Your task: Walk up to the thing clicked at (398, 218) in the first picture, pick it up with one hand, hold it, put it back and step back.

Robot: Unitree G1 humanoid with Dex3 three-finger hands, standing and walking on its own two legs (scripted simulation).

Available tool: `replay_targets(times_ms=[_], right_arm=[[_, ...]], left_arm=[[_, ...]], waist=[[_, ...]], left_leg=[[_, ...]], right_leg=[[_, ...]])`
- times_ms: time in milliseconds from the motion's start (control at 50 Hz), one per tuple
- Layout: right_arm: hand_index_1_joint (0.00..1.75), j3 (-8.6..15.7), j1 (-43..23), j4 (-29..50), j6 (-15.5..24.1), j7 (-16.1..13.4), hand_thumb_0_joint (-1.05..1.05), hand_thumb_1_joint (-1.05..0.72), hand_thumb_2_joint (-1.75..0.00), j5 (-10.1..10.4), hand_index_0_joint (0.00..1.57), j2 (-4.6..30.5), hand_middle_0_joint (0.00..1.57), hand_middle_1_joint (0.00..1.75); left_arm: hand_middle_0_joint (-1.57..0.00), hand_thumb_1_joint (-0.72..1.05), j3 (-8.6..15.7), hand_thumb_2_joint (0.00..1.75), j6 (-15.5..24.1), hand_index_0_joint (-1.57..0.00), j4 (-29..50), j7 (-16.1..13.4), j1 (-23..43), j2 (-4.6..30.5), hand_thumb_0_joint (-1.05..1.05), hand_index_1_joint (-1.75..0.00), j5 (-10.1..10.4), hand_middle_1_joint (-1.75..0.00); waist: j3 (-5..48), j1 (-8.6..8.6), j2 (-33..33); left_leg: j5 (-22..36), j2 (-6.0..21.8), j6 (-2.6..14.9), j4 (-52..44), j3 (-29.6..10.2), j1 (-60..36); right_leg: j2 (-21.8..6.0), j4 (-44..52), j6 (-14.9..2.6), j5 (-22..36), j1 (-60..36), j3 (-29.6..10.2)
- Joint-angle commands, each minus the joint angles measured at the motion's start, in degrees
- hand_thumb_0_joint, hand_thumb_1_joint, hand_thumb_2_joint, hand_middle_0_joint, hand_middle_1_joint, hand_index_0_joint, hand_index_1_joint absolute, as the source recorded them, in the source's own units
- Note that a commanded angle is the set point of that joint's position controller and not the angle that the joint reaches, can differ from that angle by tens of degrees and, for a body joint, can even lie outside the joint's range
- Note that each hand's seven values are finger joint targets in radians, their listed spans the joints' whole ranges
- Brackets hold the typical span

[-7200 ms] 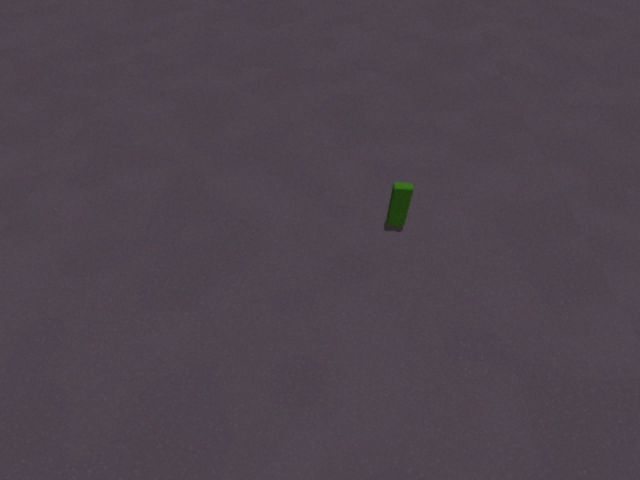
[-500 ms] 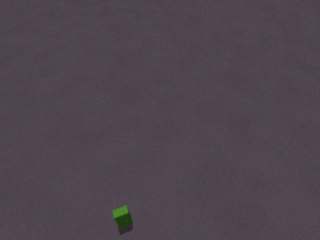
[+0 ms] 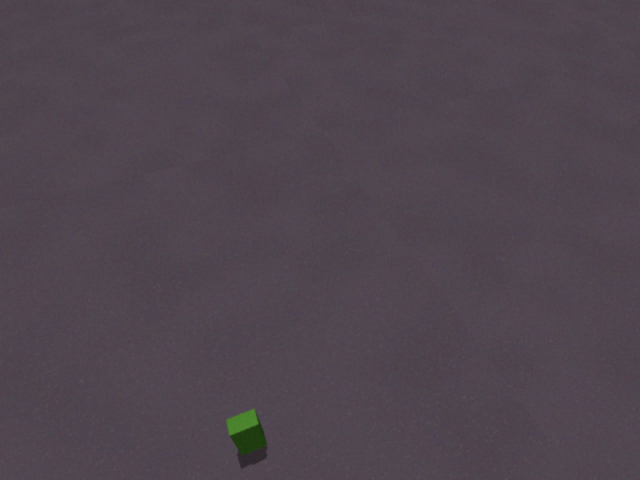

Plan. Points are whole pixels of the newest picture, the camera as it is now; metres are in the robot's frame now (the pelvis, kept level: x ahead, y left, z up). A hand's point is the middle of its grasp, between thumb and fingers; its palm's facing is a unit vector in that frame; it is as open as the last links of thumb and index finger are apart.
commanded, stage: go down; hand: left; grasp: from the side
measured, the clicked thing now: (248, 433) +0.35 +0.21 -0.68
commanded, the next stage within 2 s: none
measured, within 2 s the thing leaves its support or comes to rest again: neither
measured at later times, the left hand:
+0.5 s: hand out of the picture +0.15 +0.27 -0.18, palm faces +0.04 -0.94 -0.34, open 15.2 cm
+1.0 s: hand out of the picture +0.15 +0.29 -0.20, palm faces +0.07 -0.95 -0.32, open 17.4 cm
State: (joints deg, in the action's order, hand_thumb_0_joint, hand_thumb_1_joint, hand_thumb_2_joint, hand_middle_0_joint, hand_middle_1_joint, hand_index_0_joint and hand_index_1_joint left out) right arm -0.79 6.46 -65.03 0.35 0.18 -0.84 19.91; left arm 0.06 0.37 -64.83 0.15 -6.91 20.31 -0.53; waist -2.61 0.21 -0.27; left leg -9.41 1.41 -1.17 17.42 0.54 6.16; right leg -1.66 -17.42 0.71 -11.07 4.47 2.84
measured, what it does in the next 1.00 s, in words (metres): lowers itself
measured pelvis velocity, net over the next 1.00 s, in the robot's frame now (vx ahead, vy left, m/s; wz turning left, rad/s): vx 0.00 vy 0.01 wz -0.01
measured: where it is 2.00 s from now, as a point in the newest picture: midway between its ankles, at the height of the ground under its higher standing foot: outside the picture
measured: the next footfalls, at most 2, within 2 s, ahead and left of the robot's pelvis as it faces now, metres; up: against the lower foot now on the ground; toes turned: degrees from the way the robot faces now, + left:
none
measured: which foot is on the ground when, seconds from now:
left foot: down 0.00-1.00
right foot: down 0.00-1.00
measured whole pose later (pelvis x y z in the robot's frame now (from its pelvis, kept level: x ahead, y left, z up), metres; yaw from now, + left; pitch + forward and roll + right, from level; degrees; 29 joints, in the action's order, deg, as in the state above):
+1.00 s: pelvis +0.00 +0.01 -0.09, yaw -1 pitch +17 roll -3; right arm -0.3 12.6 -31.1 8.7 -4.8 0.3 12.9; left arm 14.4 -15.8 -21.3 4.8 -17.1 20.3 -0.2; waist 7.3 2.4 0.1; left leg -30.1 2.6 -0.3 63.9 -1.5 50.4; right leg -1.4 -60.5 1.3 -30.3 46.6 3.2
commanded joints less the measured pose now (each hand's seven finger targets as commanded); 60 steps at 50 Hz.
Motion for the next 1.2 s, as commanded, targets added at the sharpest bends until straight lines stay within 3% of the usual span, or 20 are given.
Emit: replay_targets(times_ms=[0, 40, 60, 80, 100, 120, 160, 180, 220, 300, 340, 400, 480, 620, 700, 880, 940, 960, 1060, 1180], right_arm=[[0.30, 2.6, -2.5, 3.1, 1.3, -0.7, 0.00, -0.90, -0.90, 0.3, 0.20, 12.4, 0.20, 0.30], [0.29, 2.7, -2.3, 3.2, 1.3, -0.7, 0.00, -0.94, -0.90, 0.2, 0.20, 12.2, 0.21, 0.29], [0.30, 0.7, -0.9, 19.3, 4.0, -1.9, 0.00, -0.98, -0.92, 4.2, 0.20, 2.9, 0.20, 0.30], [0.30, 0.8, 2.2, 16.0, 3.9, -2.5, 0.00, -0.98, -0.93, 4.2, 0.20, 4.4, 0.20, 0.30], [0.30, 2.2, 4.6, 16.1, 3.3, -3.1, 0.00, -0.98, -0.93, 4.4, 0.20, 6.6, 0.20, 0.30], [0.30, 3.0, 5.5, 16.7, 3.0, -3.1, 0.00, -0.97, -0.92, 4.0, 0.20, 6.6, 0.20, 0.30], [0.30, 4.2, 6.2, 20.1, 3.4, -3.3, 0.00, -0.97, -0.92, 3.1, 0.20, 6.1, 0.20, 0.30], [0.30, 4.7, 7.9, 20.8, 3.5, -3.1, 0.00, -0.96, -0.92, 2.5, 0.20, 5.7, 0.20, 0.30], [0.30, 5.6, 8.7, 23.6, 3.6, -2.4, 0.00, -0.94, -0.91, 2.1, 0.20, 5.5, 0.20, 0.30], [0.30, 5.7, 7.5, 28.2, 3.8, -2.1, 0.00, -0.89, -0.90, 2.6, 0.20, 4.5, 0.20, 0.30], [0.30, 5.5, 6.0, 30.6, 4.0, -2.0, 0.00, -0.89, -0.89, 2.7, 0.20, 4.2, 0.20, 0.30], [0.30, 5.5, 7.0, 32.2, 4.8, -2.1, 0.00, -0.87, -0.89, 2.5, 0.20, 4.0, 0.20, 0.30], [0.30, 5.9, 7.7, 34.8, 6.3, -2.5, 0.00, -0.85, -0.88, 2.4, 0.20, 3.7, 0.20, 0.30], [0.30, 5.8, 7.9, 37.1, 8.2, -3.8, 0.00, -0.83, -0.88, 2.2, 0.20, 3.7, 0.20, 0.30], [0.30, 5.3, 7.2, 38.6, 9.1, -4.7, 0.00, -0.84, -0.88, 2.0, 0.20, 3.0, 0.20, 0.30], [0.30, 4.8, 7.2, 40.4, 10.8, -5.8, 0.00, -0.85, -0.88, 1.5, 0.20, 2.3, 0.20, 0.30], [0.30, 4.7, 6.9, 41.1, 11.2, -5.9, 0.00, -0.87, -0.89, 1.4, 0.20, 2.0, 0.20, 0.30], [0.30, 4.7, 6.8, 41.1, 11.3, -5.9, 0.00, -0.86, -0.89, 1.3, 0.20, 2.1, 0.20, 0.30], [0.30, 4.9, 6.2, 42.0, 12.0, -5.5, 0.00, -0.88, -0.89, 1.1, 0.20, 1.9, 0.20, 0.30], [0.30, 5.3, 6.0, 42.1, 12.5, -4.9, 0.00, -0.91, -0.90, 1.0, 0.20, 2.1, 0.20, 0.30]], left_arm=[[-0.20, 0.90, 2.3, 0.90, 1.3, -0.20, 3.2, -0.6, 2.0, 12.4, 0.00, -0.30, 0.0, -0.30], [-0.12, 0.82, 2.3, 0.82, 1.3, -0.12, 3.4, -0.6, 2.1, 12.4, 0.00, -0.22, -0.1, -0.22], [-0.04, 0.74, 2.3, 0.74, 6.6, -0.04, 23.5, -1.3, 22.2, 2.2, 0.00, -0.14, 3.0, -0.14], [-0.03, 0.66, 3.5, 0.66, 5.9, -0.02, 19.7, -1.6, 26.9, 5.3, 0.00, -0.06, 2.7, -0.06], [-0.04, 0.58, 7.4, 0.58, 3.9, -0.03, 11.5, -2.0, 17.3, 11.5, 0.00, -0.07, 1.4, -0.06], [-0.03, 0.50, 8.9, 0.50, 2.7, -0.03, 5.8, -1.5, 13.6, 12.6, 0.00, -0.06, 0.3, -0.06], [-0.03, 0.34, 11.2, 0.34, 2.8, -0.03, 7.0, -0.3, 17.7, 15.1, 0.00, -0.08, -1.8, -0.09], [-0.04, 0.26, 12.0, 0.26, 1.9, -0.04, 4.3, 0.2, 12.7, 14.1, 0.00, -0.08, -3.2, -0.08], [-0.04, 0.14, 13.9, 0.18, 0.8, -0.05, 6.4, 0.9, 6.5, 13.2, 0.00, -0.08, -3.9, -0.09], [-0.07, -0.10, 15.0, 0.10, -3.0, -0.07, 11.8, 1.2, 5.0, 12.1, 0.00, -0.08, -3.7, -0.08], [-0.08, -0.23, 15.2, 0.08, -4.5, -0.07, 15.1, 1.5, 4.7, 12.4, 0.00, -0.09, -3.5, -0.09], [-0.09, -0.39, 14.9, 0.06, -5.4, -0.08, 20.1, 2.2, 4.9, 10.7, 0.00, -0.10, -3.1, -0.10], [-0.11, -0.57, 15.6, 0.00, -6.1, -0.10, 27.6, 2.4, 2.8, 10.1, 0.00, -0.10, -2.3, -0.10], [-0.12, -0.61, 16.9, 0.00, -9.4, -0.11, 39.7, 2.8, -3.1, 11.3, 0.00, -0.08, -1.7, -0.07], [-0.12, -0.61, 17.2, 0.00, -11.9, -0.11, 45.0, 2.9, -5.6, 11.2, 0.00, -0.09, -1.3, -0.08], [-0.12, -0.61, 18.0, 0.00, -14.7, -0.11, 49.9, 3.9, -11.3, 10.1, 0.00, -0.08, -0.2, -0.07], [-0.12, -0.61, 19.7, 0.00, -14.3, -0.11, 51.7, 4.4, -12.1, 11.2, 0.00, -0.07, 0.3, -0.06], [-0.12, -0.61, 19.4, 0.00, -14.0, -0.11, 51.6, 4.8, -12.0, 11.0, 0.00, -0.08, 0.4, -0.07], [-0.11, -0.61, 21.6, 0.00, -11.7, -0.10, 53.6, 6.1, -13.3, 12.1, 0.00, -0.06, 1.3, -0.05], [-0.11, -0.61, 23.7, 0.00, -8.2, -0.10, 52.8, 8.1, -14.3, 12.8, 0.00, -0.06, 2.6, -0.06]], waist=[[3.5, -0.31, 0.7], [4.1, -0.23, 0.0], [-0.3, 6.67, 3.4], [2.5, 4.98, 1.2], [1.6, 3.23, -1.4], [3.2, 2.55, -2.6], [9.6, 1.35, -2.5], [11.8, 0.70, -1.6], [15.8, -1.80, 2.6], [15.0, -0.83, 2.4], [13.4, -0.86, 2.2], [14.6, 0.83, 2.5], [17.1, 1.21, 2.5], [20.2, 1.57, 4.3], [19.7, 1.49, 5.3], [21.0, 2.23, 5.4], [23.0, 1.46, 5.1], [22.5, 2.20, 5.7], [23.4, 0.83, 6.7], [24.4, 0.74, 5.5]], left_leg=[[8.5, 6.6, 1.86, -2.5, -5.2, -1.1], [8.7, 6.6, 1.82, -2.5, -5.2, -0.8], [-0.3, -2.0, 1.57, 2.0, 2.6, 5.5], [-1.0, -1.9, 1.81, 2.9, 2.0, 5.1], [-0.7, -1.5, 1.82, 3.5, 1.8, 6.3], [-0.2, -1.9, 1.97, 6.0, 1.6, 8.7], [1.7, -2.0, 2.13, 9.9, 1.5, 10.0], [2.8, -2.2, 1.89, 11.5, 1.4, 11.4], [5.1, -2.7, 1.25, 13.6, 1.4, 12.8], [5.8, -2.3, 1.21, 15.1, 0.8, 15.1], [3.3, -2.0, 1.17, 16.9, 0.8, 17.7], [1.0, -1.3, 1.22, 20.7, 0.6, 19.9], [-1.2, -0.7, 1.14, 24.8, -0.4, 22.6], [0.7, 0.2, 1.04, 29.7, -1.6, 25.2], [-1.4, 0.1, 0.98, 31.7, -1.8, 27.9], [0.2, 0.3, 1.20, 36.4, -2.4, 31.6], [2.3, 0.2, 1.53, 38.6, -2.5, 32.7], [2.0, 0.3, 1.44, 39.0, -2.6, 33.2], [0.3, 0.1, 1.33, 40.9, -2.9, 36.2], [-2.4, -0.2, 1.69, 44.3, -2.4, 40.2]], right_leg=[[-6.8, 2.9, -1.67, 6.7, 0.5, -5.3], [-6.7, 2.7, -1.80, 6.8, 0.2, -5.0], [0.7, -1.0, -1.31, 4.4, 13.5, -1.8], [0.7, -1.8, -1.12, 3.3, 10.7, -1.0], [1.3, -2.3, -1.28, 2.4, 10.3, -0.2], [1.2, -4.0, -1.39, 2.1, 11.2, -0.2], [1.0, -7.9, -1.30, 4.3, 11.7, -0.7], [0.8, -10.1, -1.47, 5.3, 11.5, -0.7], [1.0, -12.7, -2.14, 6.2, 11.6, -1.0], [1.5, -14.3, -2.05, 5.9, 13.5, -0.5], [1.6, -15.7, -2.07, 2.8, 16.7, -0.4], [2.0, -19.8, -1.97, 0.7, 21.5, -0.4], [2.1, -24.3, -1.85, -1.6, 25.7, 0.0], [2.1, -29.8, -1.71, -0.7, 30.3, 0.2], [2.0, -31.4, -1.56, -2.4, 32.5, 0.4], [2.1, -35.6, -1.54, -1.7, 36.4, 0.6], [2.0, -37.2, -1.57, 0.0, 36.7, 0.4], [2.1, -37.9, -1.60, -0.6, 37.9, 0.5], [2.0, -40.5, -1.85, -2.3, 40.4, 0.7], [1.9, -43.0, -1.68, -3.6, 42.8, 0.2]])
